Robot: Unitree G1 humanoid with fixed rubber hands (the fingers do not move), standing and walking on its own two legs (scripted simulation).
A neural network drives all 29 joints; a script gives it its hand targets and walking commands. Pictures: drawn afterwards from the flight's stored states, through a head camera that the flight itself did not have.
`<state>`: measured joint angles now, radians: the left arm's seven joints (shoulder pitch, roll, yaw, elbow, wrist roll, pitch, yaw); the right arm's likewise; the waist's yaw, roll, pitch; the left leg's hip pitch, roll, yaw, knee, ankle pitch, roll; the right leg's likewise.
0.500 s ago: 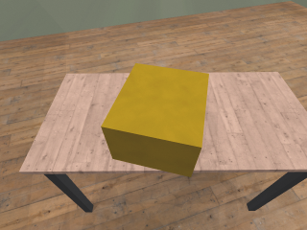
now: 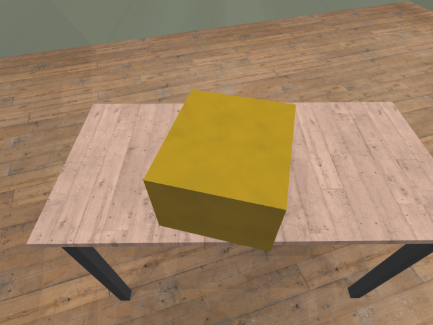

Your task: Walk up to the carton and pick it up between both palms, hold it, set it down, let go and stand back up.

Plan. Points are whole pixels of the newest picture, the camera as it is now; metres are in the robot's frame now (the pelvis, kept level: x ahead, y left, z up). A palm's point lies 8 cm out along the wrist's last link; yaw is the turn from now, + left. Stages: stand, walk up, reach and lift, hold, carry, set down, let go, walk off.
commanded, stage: stand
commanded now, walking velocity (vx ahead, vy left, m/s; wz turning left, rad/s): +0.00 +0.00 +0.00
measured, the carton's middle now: (228, 164) +0.48 +0.00 -0.02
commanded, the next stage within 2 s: none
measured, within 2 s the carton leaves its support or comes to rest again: neither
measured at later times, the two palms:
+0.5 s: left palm out of the picture -0.02 +0.24 -0.14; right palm out of the picture +0.00 -0.23 -0.14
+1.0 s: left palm out of the picture -0.02 +0.24 -0.14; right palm out of the picture -0.01 -0.22 -0.14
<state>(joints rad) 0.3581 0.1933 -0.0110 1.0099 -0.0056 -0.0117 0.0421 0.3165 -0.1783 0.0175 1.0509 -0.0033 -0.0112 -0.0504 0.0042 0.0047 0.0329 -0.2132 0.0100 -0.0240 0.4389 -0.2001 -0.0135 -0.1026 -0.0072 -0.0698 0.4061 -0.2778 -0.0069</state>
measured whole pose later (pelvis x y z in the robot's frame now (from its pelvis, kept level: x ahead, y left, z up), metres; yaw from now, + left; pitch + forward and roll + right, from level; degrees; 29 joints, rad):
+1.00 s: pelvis +0.00 +0.01 +0.00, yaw +0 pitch -2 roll +0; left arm 0.36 0.18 -0.02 1.04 0.00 -0.01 0.05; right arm 0.32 -0.17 0.02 1.07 0.00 -0.01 -0.05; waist 0.00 0.00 0.04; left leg -0.21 0.00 -0.02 0.44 -0.20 0.00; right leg -0.10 -0.02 -0.07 0.40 -0.28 0.00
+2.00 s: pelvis +0.00 +0.01 +0.00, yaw +0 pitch -2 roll +0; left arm 0.36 0.18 -0.02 1.06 0.00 -0.01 0.05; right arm 0.32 -0.16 0.02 1.07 0.00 -0.02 -0.05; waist 0.00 0.00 0.04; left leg -0.21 -0.01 -0.02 0.44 -0.20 0.00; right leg -0.10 -0.03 -0.07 0.40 -0.28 0.01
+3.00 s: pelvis +0.00 +0.01 +0.00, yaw +0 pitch -1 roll +0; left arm 0.36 0.18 -0.02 1.06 0.00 -0.01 0.05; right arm 0.32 -0.16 0.02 1.08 0.00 -0.02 -0.05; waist 0.00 0.00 0.03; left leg -0.21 -0.01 -0.02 0.43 -0.20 0.00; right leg -0.09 -0.03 -0.07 0.40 -0.28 0.01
